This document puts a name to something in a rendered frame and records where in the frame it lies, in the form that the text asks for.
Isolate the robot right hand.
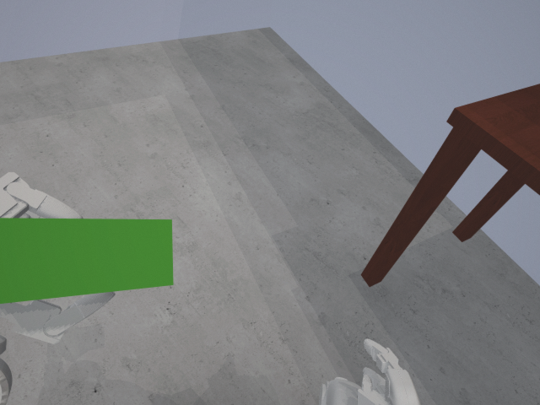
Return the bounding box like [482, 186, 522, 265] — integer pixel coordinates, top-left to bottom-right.
[358, 338, 421, 405]

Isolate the robot left hand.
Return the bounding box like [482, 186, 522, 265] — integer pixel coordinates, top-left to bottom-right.
[0, 172, 115, 344]

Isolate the sponge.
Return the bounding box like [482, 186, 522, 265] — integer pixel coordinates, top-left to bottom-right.
[0, 218, 173, 304]

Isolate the right robot thigh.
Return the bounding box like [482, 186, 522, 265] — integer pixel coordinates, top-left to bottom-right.
[319, 379, 361, 405]

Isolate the table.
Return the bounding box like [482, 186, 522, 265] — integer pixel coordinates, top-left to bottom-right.
[361, 84, 540, 287]

